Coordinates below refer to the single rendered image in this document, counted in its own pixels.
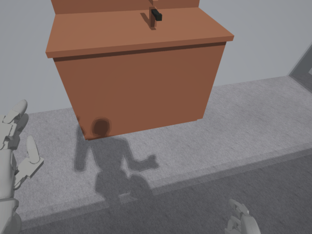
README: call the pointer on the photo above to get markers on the tap lever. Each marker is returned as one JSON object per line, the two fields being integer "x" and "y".
{"x": 157, "y": 15}

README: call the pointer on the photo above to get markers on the robot left forearm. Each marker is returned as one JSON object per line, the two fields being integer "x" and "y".
{"x": 10, "y": 221}

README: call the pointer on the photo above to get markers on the counter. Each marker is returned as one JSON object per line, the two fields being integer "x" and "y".
{"x": 125, "y": 72}

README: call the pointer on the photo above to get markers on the right robot hand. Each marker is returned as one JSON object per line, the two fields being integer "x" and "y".
{"x": 247, "y": 225}

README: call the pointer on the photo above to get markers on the left robot hand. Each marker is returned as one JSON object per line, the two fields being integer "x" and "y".
{"x": 10, "y": 128}

